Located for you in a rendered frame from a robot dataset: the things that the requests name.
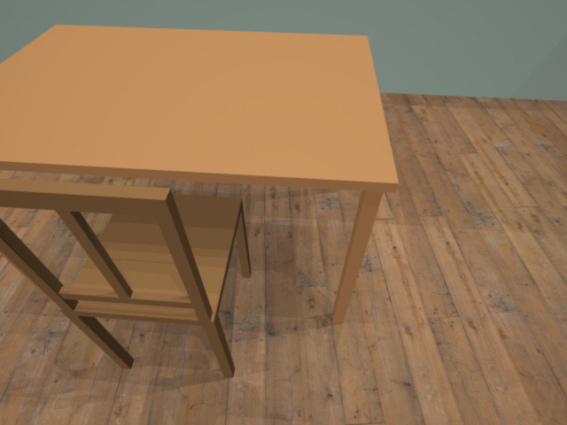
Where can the table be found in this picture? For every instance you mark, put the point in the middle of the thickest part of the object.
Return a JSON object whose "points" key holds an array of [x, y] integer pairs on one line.
{"points": [[260, 108]]}

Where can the chair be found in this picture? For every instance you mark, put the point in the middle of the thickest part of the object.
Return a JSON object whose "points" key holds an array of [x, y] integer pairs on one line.
{"points": [[162, 257]]}

